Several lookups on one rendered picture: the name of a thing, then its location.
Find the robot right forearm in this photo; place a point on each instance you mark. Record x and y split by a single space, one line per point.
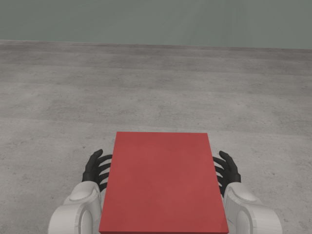
247 212

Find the carton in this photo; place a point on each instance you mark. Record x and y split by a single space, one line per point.
162 183

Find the robot left forearm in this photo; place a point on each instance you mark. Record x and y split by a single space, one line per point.
79 212

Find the robot left hand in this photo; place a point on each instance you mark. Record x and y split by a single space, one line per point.
92 169

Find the robot right hand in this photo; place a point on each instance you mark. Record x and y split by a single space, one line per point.
229 172

